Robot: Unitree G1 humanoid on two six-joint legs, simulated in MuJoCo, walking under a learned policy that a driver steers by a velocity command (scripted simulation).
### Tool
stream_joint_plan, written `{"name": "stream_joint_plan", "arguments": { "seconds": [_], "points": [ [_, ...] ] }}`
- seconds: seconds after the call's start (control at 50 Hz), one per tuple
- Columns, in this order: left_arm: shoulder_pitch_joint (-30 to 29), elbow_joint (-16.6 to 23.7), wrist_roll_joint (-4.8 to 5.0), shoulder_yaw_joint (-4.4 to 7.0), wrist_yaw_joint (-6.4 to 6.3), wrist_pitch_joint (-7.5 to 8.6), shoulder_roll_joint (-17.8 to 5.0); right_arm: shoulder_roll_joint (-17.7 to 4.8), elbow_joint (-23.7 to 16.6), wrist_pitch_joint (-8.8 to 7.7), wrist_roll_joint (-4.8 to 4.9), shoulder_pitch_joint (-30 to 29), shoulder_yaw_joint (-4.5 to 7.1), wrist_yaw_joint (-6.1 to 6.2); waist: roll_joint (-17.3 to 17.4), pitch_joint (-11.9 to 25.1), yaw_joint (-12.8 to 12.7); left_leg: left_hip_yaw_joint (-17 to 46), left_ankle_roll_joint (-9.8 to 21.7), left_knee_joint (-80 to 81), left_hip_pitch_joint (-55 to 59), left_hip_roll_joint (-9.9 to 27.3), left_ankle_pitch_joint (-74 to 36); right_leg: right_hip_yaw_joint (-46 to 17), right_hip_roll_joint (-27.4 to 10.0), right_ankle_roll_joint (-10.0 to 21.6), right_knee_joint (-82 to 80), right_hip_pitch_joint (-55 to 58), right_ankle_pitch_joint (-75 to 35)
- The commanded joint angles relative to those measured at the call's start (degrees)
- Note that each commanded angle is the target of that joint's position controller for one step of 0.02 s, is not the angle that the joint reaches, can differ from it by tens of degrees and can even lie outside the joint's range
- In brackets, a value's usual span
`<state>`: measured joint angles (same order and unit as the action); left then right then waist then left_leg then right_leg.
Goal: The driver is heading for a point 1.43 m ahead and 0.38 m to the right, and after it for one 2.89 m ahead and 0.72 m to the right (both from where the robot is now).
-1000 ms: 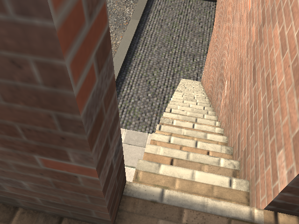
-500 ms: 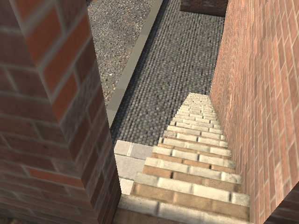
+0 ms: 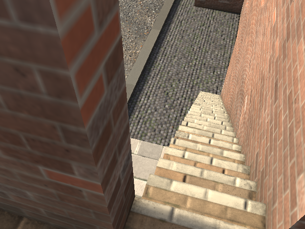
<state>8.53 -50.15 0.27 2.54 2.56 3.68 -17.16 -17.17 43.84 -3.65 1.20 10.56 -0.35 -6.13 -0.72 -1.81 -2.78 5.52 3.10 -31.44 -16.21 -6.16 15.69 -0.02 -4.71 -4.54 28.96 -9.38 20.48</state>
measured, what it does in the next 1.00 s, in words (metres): steps to the right, turning right: right foot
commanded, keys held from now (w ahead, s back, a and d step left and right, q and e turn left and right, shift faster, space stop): e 0.72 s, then w+e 0.02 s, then w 0.18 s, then w+q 0.08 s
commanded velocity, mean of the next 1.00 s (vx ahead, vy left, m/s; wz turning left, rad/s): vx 0.04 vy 0.02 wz -0.39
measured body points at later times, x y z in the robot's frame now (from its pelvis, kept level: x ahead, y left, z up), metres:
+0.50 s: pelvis -0.03 -0.09 +0.01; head +0.00 -0.10 +0.45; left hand +0.14 +0.16 -0.10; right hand +0.05 -0.41 -0.09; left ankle -0.01 +0.08 -0.71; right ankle -0.06 -0.18 -0.73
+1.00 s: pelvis +0.02 -0.14 +0.01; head +0.04 -0.16 +0.46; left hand +0.22 +0.06 -0.08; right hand +0.02 -0.43 -0.12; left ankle +0.15 +0.00 -0.67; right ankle -0.06 -0.18 -0.73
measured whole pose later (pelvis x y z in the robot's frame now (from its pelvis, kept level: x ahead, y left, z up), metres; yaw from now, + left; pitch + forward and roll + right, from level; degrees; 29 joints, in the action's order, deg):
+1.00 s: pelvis +0.02 -0.14 +0.01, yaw -26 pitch +4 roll +2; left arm 18.8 -39.8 -1.0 1.6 3.0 9.3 -15.6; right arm -17.2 50.6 0.3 -2.2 8.6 -0.2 0.1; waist 0.2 1.2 -2.5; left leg 2.8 -8.8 -52.1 -35.2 2.9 17.8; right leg -11.1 7.3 6.0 20.2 -9.6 13.3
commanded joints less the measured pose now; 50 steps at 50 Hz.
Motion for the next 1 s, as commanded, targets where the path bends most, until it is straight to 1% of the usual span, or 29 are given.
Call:
{"name": "stream_joint_plan", "arguments": {
  "seconds": [0.02, 0.06, 0.1, 0.14, 0.16, 0.2, 0.26, 0.3, 0.36, 0.42, 0.44, 0.46, 0.48, 0.5, 0.54, 0.56, 0.58, 0.6, 0.66, 0.68, 0.74, 0.82, 0.86, 0.88, 0.9, 0.92, 0.94, 0.96, 1.0],
  "points": [
    [-0.5, 1.39, 0.23, 0.74, -0.6, 1.08, -7.22, -9.86, -2.43, -0.74, -0.07, -0.32, 2.93, -0.03, 2.77, 5.77, 0.97, 9.49, 1.09, 5.83, 8.0, 10.22, -19.69, -0.25, -1.07, -0.25, -2.63, -2.31, -10.78],
    [-1.67, 1.57, 0.06, 0.73, -1.18, 1.28, -8.38, -11.43, -2.68, -0.82, -0.49, -0.67, 3.73, 0.62, 2.61, 5.95, 2.22, 8.5, 3.13, 5.24, 10.26, 10.43, -20.0, -0.51, -0.37, 0.72, -2.49, -4.64, -12.12],
    [-3.02, 2.87, -0.62, 1.06, -2.78, 1.87, -9.94, -15.31, -2.96, -0.92, -0.68, 1.12, 5.78, 2.38, 3.87, 7.48, 3.91, 11.77, 9.32, 5.92, 14.21, 13.91, -21.38, -0.72, 0.35, 1.51, 1.54, -9.02, -12.35],
    [-1.13, 2.71, -0.85, 0.49, -3.45, 2.3, -8.13, -13.82, -2.99, -0.97, -0.01, 2.33, 5.92, 3.77, 5.19, 6.73, 4.35, 17.26, 14.89, 8.09, 14.64, 19.74, -23.52, -1.82, 0.09, 1.03, 6.7, -12.23, -6.11],
    [0.54, 2.73, -0.93, 0.14, -3.57, 2.11, -7.46, -12.76, -3.14, -1.09, -0.45, 3.12, 6.14, 4.44, 6.34, 6.15, 4.51, 19.12, 17.25, 8.76, 14.14, 23.1, -26.51, -2.03, 0.23, 0.66, 10.58, -13.3, -1.69],
    [1.17, 3.23, -2.83, 0.65, -4.22, 2.51, -8.49, -13.99, -3.43, -2.1, -2.14, 4.76, 7.33, 6.82, 12.09, 3.97, 6.78, 19.94, 20.61, 13.78, 10.89, 27.43, -26.96, -1.7, 0.54, 0.11, 32.38, -16.97, 16.33],
    [1.97, 3.72, -4.43, 0.33, -3.42, 2.36, -6.89, -8.68, -5.63, -3.28, -3.52, -4.28, 5.35, 8.64, 6.81, 1.21, 2.53, 10.07, 13.6, 17.11, 4.95, 23.26, -20.67, -1.57, -0.42, 1.67, 32.69, -14.89, 11.64],
    [1.76, 4.34, -4.49, -0.49, -1.9, 1.16, -3.9, -11.95, -5.81, -3.06, -3.16, -5.59, 6.16, 9.65, 5.2, 0.54, 1.84, 4.34, 10.37, 17.29, 3.95, 20.33, -19.49, 1.44, 0.22, 1.07, 22.45, -11.28, 5.65],
    [3.66, 4.06, -3.22, -0.36, 0.07, 0.18, -5.07, -15.3, -5.15, -2.09, -3.39, -2.28, 7.81, 9.05, 5.9, 1.88, 3.82, 4.23, 9.56, 18.73, 6.54, 21.56, -6.95, 3.15, 2.54, 1.46, 9.92, -8.56, -3.44],
    [4.73, 4.47, -0.83, 0.57, -0.38, 1.38, -6.95, -13.0, -4.81, -0.51, -4.5, -5.39, 7.03, 7.79, 6.18, 3.64, 2.81, 1.76, 6.92, 11.97, 4.36, 21.18, -1.16, 4.9, 5.72, 5.77, -3.43, 0.13, -12.95],
    [6.09, 5.34, -0.91, 1.66, -0.97, 2.23, -9.06, -10.37, -3.27, -0.4, -4.97, -2.32, 6.12, 7.78, 4.42, 4.83, 2.25, -1.15, 3.96, 5.52, 1.87, 18.13, 3.01, 2.77, 4.81, 9.14, -7.37, 5.33, -15.92],
    [9.59, 6.85, -1.97, 3.36, -2.67, 3.27, -16.93, -3.72, -5.8, -0.7, -5.17, 0.38, 4.31, 7.57, -10.67, 10.72, 3.76, -11.28, -4.4, -14.0, -5.16, 8.25, 15.19, -18.1, -11.72, 23.5, -12.17, 13.08, -43.37],
    [10.18, 8.97, -4.66, 3.79, -2.04, 4.94, -19.32, -3.91, -8.16, -1.73, -4.15, -1.41, 3.79, 7.8, -7.99, 7.35, 2.45, -3.83, -7.77, -19.68, -17.2, 3.71, 22.1, -32.15, -20.2, 31.55, -13.53, 14.51, -42.96],
    [8.21, 8.02, -5.36, 4.0, -1.6, 5.58, -15.61, -8.08, -6.54, -0.99, -2.11, -4.78, 4.84, 8.83, -6.65, 2.53, 1.17, -0.25, -8.42, -24.6, -20.92, 6.91, 17.04, -28.03, -16.48, 25.93, -15.31, 10.95, -25.85],
    [1.38, 10.39, -1.83, 2.43, -1.15, 4.91, -9.61, -11.71, -3.36, -0.34, -4.47, -2.42, 6.68, 10.41, -6.79, 1.87, 4.19, -1.17, -7.93, -32.06, -17.31, 8.26, 10.43, -19.82, -9.36, 19.11, -16.56, 4.47, -13.85],
    [-0.33, 11.54, -1.72, 1.77, -1.07, 4.25, -8.35, -10.69, -2.45, -0.27, -5.25, -0.93, 6.41, 10.34, -6.91, 0.99, 5.83, -1.37, -7.75, -32.44, -14.54, 8.68, 8.43, -18.39, -8.2, 18.22, -16.72, 0.31, -15.17],
    [-0.66, 12.56, -2.4, 1.76, -0.98, 3.59, -8.4, -9.45, -1.73, -0.31, -5.6, 0.04, 6.04, 10.0, -5.32, 0.63, 6.48, -2.01, -7.78, -31.22, -12.47, 8.7, 5.76, -17.49, -7.14, 18.29, -17.09, -1.91, -14.91],
    [-0.42, 13.63, -2.74, 2.0, -1.0, 3.31, -8.66, -8.31, -1.05, -0.32, -5.01, 0.59, 5.76, 9.6, -5.19, 1.15, 6.05, -2.84, -8.22, -29.43, -12.45, 8.25, 3.97, -16.92, -6.4, 19.15, -16.99, -1.01, -15.36],
    [5.04, 13.11, -1.77, 2.91, -0.88, 4.39, -9.25, -5.71, -0.78, 0.19, -3.26, -2.65, 4.24, 8.79, -5.39, 1.91, 3.15, -2.75, -9.96, -23.56, -16.41, 7.94, 1.82, -18.2, -5.78, 20.61, -14.91, 6.06, -20.04],
    [5.93, 13.46, -1.57, 2.85, -0.56, 5.04, -8.97, -6.9, -0.46, 0.71, -2.8, -2.55, 4.4, 8.64, -5.61, 3.84, 2.97, -1.81, -10.54, -21.96, -17.49, 8.38, 2.7, -19.93, -6.61, 20.67, -13.25, 9.27, -25.8],
    [7.15, 14.47, -1.16, 3.98, 0.84, 5.44, -10.45, -8.02, -0.09, 0.78, -3.27, -1.32, 4.18, 8.46, -4.66, 5.81, 3.06, -2.07, -10.49, -20.69, -18.47, 9.39, 4.15, -21.25, -6.73, 21.21, -9.65, 11.58, -38.14],
    [12.29, 13.64, -1.54, 2.81, 1.02, 4.18, -6.96, -5.92, 0.3, 1.21, -5.03, -4.63, 2.4, 7.3, -4.01, 1.88, -0.84, -0.96, -9.68, -17.42, -25.24, 11.76, 1.05, -27.26, -7.53, 22.15, -15.19, 11.93, -4.15],
    [12.99, 13.04, -1.65, 2.4, 0.31, 4.17, -6.73, -5.47, -0.53, 0.84, -4.86, -7.13, 1.78, 6.93, -4.85, 1.29, -1.44, -1.07, -8.45, -16.31, -26.97, 11.04, 1.05, -28.65, -6.7, 21.37, -16.32, 11.22, 1.71],
    [12.33, 13.35, -1.22, 2.14, 0.2, 4.09, -6.28, -5.53, -0.76, 0.49, -4.55, -7.06, 1.63, 6.65, -4.54, 1.23, -1.55, -1.61, -8.04, -15.44, -26.22, 10.54, 1.01, -27.97, -6.17, 20.66, -16.54, 9.65, 0.71],
    [12.47, 13.67, -1.4, 2.4, 0.38, 4.75, -8.06, -6.12, 0.89, 2.0, -3.81, -8.59, 1.76, 7.65, -3.14, -0.48, -2.63, 0.19, -9.53, -17.71, -32.46, 10.78, 0.05, -30.5, -9.3, 20.9, -14.04, 12.11, -14.36],
    [11.6, 13.97, -0.42, 2.65, 0.15, 5.54, -9.17, -6.26, 0.83, 2.45, -2.75, -6.8, 1.67, 7.7, -3.82, 3.83, -0.83, -0.66, -10.33, -18.32, -30.04, 10.47, 0.8, -26.18, -8.46, 20.32, -9.49, 13.15, -37.94],
    [11.35, 14.27, -0.26, 2.61, 0.36, 6.54, -9.89, -6.21, 2.23, 3.21, -2.6, -5.9, 1.43, 7.34, -3.43, 6.07, -0.75, -1.99, -11.76, -21.16, -28.09, 9.73, 3.44, -22.4, -8.2, 19.57, -5.34, 12.21, -60.44],
    [11.99, 14.17, -0.45, 2.42, 0.33, 7.35, -9.81, -6.02, 3.06, 3.52, -2.84, -4.86, 1.1, 6.5, -2.87, 7.92, -0.95, -2.65, -12.84, -22.49, -26.75, 9.6, 4.08, -19.96, -7.89, 18.24, -3.64, 11.36, -69.83],
    [12.59, 13.69, -1.84, 2.27, -0.22, 7.04, -9.7, -5.85, 5.24, 4.23, -3.63, -3.03, 0.99, 5.14, -2.69, 8.55, -0.99, -2.18, -13.04, -24.97, -25.37, 10.26, 1.42, -18.85, -8.9, 18.72, -4.47, 9.05, -69.01]
  ]
}}
Keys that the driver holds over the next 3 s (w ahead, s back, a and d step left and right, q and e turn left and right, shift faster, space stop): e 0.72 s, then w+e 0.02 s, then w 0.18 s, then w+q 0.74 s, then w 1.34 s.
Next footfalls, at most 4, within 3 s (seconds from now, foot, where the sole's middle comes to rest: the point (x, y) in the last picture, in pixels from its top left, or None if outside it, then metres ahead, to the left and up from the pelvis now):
0.44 right None -0.02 -0.19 -0.77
1.32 left None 0.28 0.02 -0.77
1.72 right None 0.23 -0.20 -0.77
2.16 left None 0.27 0.00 -0.77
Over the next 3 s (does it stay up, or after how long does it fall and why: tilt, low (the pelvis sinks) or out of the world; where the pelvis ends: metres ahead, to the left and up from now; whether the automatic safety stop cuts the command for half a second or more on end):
stays up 0.34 -0.18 0.01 its command is cut before an obstacle after 0.9 s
